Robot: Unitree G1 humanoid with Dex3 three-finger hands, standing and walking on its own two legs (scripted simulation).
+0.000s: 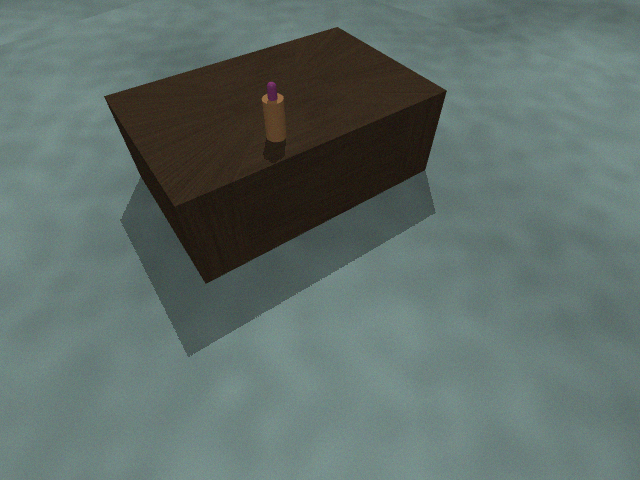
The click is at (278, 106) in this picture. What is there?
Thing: necked bottle
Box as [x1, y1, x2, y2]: [262, 82, 286, 141]
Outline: 269,82 267,84 267,93 262,97 266,137 271,141 280,141 284,139 286,136 283,97 282,95 276,92 275,84 273,82
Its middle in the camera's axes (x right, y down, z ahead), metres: -0.15 -0.43 +1.31
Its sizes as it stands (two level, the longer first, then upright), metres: 0.072 0.072 0.204
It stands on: a support 0.42 m high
